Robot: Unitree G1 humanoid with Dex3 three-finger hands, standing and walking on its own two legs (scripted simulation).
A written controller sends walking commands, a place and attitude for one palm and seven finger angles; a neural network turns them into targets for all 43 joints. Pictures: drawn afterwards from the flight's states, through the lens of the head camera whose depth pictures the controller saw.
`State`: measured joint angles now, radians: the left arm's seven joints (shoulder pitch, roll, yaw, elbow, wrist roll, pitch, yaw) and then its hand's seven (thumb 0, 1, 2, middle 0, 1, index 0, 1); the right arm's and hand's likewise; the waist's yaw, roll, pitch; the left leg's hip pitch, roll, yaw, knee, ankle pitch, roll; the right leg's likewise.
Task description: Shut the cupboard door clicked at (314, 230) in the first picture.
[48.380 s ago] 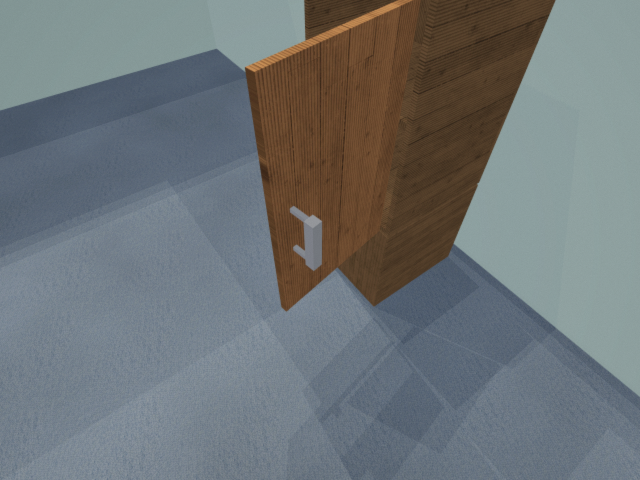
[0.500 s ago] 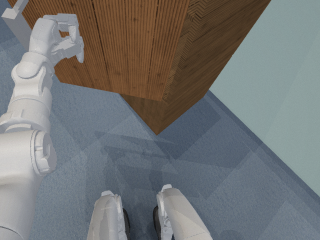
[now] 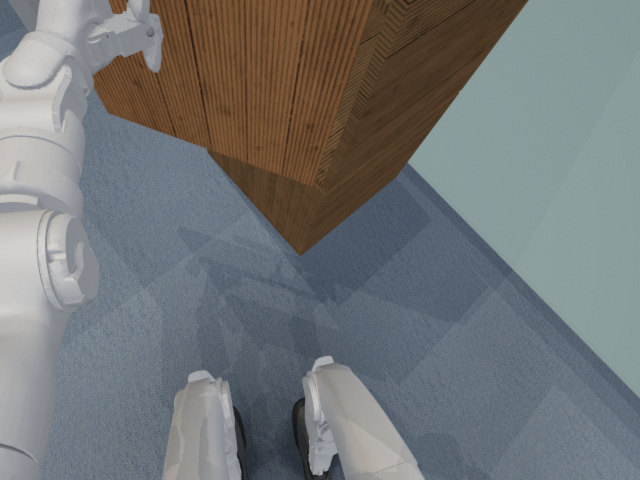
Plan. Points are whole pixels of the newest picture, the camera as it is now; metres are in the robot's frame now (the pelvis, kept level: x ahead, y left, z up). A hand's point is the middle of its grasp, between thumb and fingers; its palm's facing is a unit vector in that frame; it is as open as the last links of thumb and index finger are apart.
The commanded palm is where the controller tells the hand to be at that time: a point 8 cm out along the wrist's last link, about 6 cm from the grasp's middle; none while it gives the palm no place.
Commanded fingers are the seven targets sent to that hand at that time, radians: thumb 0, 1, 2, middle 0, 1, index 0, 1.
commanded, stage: pull the fist back off the door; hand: left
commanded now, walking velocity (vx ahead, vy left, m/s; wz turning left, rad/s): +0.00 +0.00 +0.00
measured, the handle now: out of the picture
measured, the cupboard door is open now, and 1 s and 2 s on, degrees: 30 29 29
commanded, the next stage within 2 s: draw the hand back to the body in 0.84 s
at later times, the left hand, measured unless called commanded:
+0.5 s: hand (158, 51) +0.56 +0.10 +0.09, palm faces +0.11 -0.99 -0.03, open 3.1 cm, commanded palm +0.51 +0.14 +0.09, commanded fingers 0.00 0.90 0.90 -1.30 -1.50 -1.30 -1.50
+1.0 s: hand (181, 105) +0.50 +0.08 +0.08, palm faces +0.10 -0.99 -0.05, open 3.1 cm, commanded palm +0.46 +0.14 +0.10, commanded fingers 0.00 0.90 0.90 -1.30 -1.50 -1.30 -1.50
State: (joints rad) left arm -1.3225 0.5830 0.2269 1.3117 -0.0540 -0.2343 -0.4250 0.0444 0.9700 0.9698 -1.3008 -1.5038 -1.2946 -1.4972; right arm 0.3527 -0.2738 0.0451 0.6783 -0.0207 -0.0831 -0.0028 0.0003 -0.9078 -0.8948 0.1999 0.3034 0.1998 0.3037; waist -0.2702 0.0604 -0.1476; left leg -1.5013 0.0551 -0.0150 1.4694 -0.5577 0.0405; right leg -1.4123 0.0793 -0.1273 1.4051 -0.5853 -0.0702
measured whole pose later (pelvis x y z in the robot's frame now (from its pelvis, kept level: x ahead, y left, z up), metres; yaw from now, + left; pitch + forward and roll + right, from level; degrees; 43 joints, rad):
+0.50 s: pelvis +0.02 +0.00 +0.04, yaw +1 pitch +30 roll -2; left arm -0.98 0.30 0.32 1.21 0.02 -0.49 0.13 0.02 0.90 0.90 -1.30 -1.50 -1.29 -1.50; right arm 0.44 -0.23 0.00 0.66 -0.07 0.04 0.12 0.00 -0.91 -0.89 0.20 0.30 0.20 0.30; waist -0.21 0.07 -0.18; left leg -1.28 0.04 0.03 1.29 -0.53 0.03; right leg -1.22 0.08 -0.07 1.26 -0.57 -0.07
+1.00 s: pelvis +0.01 -0.01 +0.04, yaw +3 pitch +26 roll -1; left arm -0.86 0.16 0.17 1.16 0.02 -0.58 0.20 0.02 0.90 0.90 -1.30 -1.50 -1.30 -1.50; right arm 0.25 -0.23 -0.02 0.64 -0.06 0.06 0.09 0.00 -0.91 -0.90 0.20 0.30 0.20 0.30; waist -0.16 0.04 -0.18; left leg -1.23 0.02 0.02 1.29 -0.52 0.03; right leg -1.17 0.05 -0.08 1.28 -0.58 -0.07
